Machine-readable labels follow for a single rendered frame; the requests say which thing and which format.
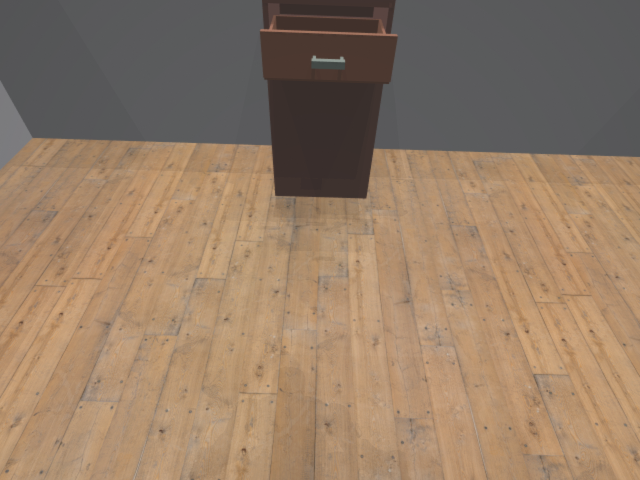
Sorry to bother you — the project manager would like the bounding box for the drawer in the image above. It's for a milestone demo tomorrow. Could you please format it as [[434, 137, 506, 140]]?
[[260, 15, 398, 84]]

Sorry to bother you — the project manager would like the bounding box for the handle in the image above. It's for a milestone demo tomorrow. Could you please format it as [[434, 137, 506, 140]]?
[[311, 56, 345, 70]]

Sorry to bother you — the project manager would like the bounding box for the cabinet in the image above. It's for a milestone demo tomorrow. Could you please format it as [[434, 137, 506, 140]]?
[[262, 0, 396, 198]]

